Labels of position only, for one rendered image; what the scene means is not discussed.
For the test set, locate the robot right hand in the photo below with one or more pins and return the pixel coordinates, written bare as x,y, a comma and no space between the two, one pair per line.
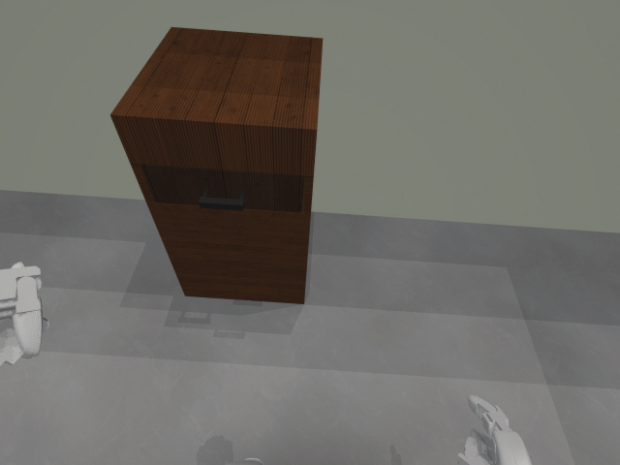
505,446

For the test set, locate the handle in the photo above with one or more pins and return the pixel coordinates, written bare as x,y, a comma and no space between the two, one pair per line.
216,203

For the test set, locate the robot left hand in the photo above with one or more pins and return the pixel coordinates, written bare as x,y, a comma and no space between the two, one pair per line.
21,331

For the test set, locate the cabinet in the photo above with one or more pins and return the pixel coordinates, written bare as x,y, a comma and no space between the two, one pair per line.
232,101

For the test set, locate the drawer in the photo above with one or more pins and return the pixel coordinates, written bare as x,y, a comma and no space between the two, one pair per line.
264,190

